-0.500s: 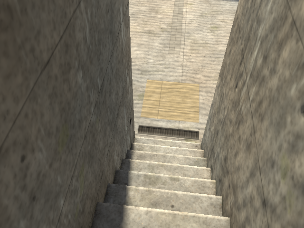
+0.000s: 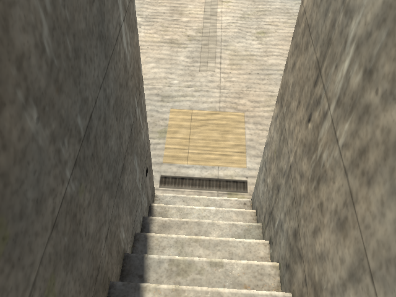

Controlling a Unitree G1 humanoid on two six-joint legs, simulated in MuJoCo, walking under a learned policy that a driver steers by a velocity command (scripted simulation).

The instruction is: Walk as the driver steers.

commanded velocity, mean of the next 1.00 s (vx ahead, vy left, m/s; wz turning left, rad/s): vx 0.50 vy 0.00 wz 0.00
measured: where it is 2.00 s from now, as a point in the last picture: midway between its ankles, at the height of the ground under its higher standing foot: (209, 252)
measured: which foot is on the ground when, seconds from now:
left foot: down 0.00-0.08, up 0.10-0.44, down 0.46-0.82, up 0.84-1.00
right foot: up 0.00-0.06, down 0.08-0.46, up 0.48-0.80, down 0.82-1.00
